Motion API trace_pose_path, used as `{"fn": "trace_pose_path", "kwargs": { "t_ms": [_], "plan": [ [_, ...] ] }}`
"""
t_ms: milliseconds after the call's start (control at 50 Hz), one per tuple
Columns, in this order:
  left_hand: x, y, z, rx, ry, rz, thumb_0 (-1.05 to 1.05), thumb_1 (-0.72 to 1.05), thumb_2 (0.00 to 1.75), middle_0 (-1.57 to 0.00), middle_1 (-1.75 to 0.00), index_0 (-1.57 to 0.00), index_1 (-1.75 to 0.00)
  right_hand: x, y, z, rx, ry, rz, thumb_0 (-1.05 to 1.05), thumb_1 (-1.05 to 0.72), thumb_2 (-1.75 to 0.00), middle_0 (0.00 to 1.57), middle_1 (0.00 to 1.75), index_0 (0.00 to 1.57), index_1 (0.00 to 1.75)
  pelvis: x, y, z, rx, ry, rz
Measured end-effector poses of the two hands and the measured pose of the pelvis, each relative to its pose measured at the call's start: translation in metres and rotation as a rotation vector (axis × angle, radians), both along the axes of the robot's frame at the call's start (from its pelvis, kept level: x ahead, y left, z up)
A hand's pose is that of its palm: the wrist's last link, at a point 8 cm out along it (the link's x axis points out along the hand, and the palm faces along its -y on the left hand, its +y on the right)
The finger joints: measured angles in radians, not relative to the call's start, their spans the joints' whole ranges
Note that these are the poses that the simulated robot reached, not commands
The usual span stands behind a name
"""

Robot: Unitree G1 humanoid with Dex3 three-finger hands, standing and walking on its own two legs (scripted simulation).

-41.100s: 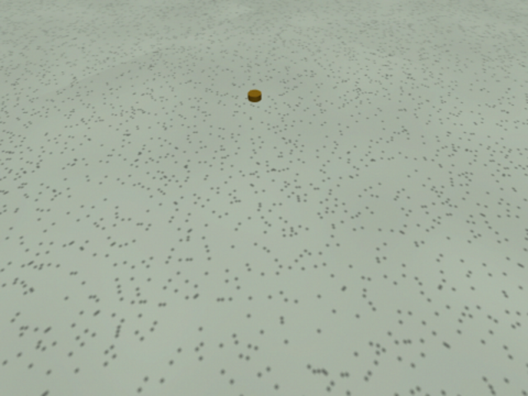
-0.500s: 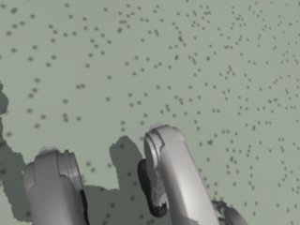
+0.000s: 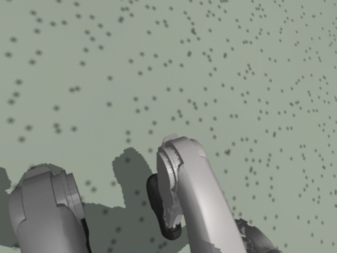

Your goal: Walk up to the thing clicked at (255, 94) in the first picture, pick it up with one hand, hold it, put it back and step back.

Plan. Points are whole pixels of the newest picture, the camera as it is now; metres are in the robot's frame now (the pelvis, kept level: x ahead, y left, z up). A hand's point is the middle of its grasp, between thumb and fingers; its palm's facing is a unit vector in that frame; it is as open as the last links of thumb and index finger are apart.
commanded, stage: rest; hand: left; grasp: from above
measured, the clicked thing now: out of the picture +0.47 +0.35 -0.22
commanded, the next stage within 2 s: open in 1.22 s
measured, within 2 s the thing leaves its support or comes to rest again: rests again in 1.20 s
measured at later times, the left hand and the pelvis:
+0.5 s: hand out of the picture +0.46 +0.34 -0.24, palm faces -0.47 -0.14 -0.87, open 11.1 cm; pelvis +0.00 +0.00 -0.01, yaw -2 degrees
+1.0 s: hand out of the picture +0.46 +0.34 -0.26, palm faces -0.46 -0.14 -0.88, open 11.1 cm; pelvis +0.00 +0.01 -0.01, yaw -4 degrees
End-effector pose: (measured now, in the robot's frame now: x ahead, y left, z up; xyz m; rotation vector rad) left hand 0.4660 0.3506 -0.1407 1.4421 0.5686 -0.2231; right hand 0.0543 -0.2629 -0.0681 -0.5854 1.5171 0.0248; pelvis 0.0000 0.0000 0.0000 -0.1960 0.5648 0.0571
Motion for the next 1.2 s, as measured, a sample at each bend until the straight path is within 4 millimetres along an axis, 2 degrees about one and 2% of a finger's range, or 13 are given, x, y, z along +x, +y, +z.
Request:
{"fn": "trace_pose_path", "kwargs": {
  "t_ms": [540, 1200],
  "plan": [
    [0.006, -0.009, -0.042, 0.007, -0.005, 0.023, 0.01, -0.15, 0.62, -0.43, -0.83, -0.54, -0.78, -0.009, 0.01, 0.007, -0.003, 0.012, 0.072, 0.0, -0.9, -0.89, 0.2, 0.3, 0.2, 0.3, 0.001, 0.003, -0.008, -0.031, -0.03, -0.023],
    [0.005, -0.01, -0.065, 0.008, -0.015, 0.02, 0.0, -0.15, 0.61, -0.45, -0.81, -0.54, -0.77, -0.001, 0.018, 0.014, 0.021, 0.001, 0.177, 0.0, -0.91, -0.9, 0.2, 0.3, 0.2, 0.3, -0.002, 0.008, -0.012, -0.06, -0.069, -0.038]
  ]
}}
